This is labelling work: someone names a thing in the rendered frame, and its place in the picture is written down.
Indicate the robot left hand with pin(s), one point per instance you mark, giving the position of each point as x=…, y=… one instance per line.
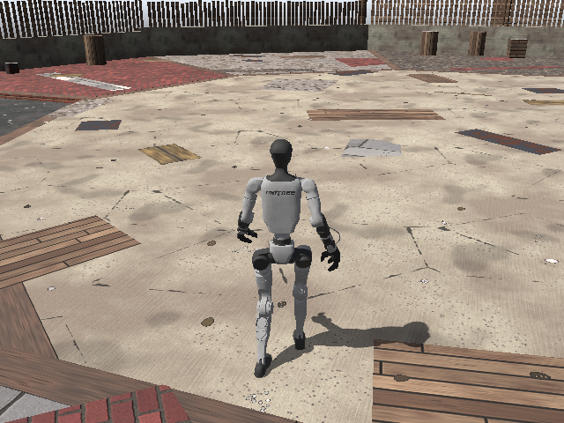
x=243, y=238

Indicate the robot right hand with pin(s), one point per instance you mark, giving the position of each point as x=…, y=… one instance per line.
x=335, y=257

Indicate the robot right upper arm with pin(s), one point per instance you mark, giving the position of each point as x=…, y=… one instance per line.
x=314, y=204

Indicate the robot right forearm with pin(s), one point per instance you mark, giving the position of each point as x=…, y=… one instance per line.
x=326, y=237

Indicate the robot left forearm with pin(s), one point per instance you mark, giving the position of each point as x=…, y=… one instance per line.
x=242, y=227

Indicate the robot left upper arm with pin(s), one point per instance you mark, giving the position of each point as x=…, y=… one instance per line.
x=249, y=200

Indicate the robot left foot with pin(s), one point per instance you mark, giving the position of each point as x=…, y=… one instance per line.
x=261, y=369

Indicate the robot right foot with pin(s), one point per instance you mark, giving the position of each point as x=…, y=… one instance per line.
x=299, y=343

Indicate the robot foot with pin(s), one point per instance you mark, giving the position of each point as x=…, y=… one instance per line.
x=299, y=343
x=261, y=369

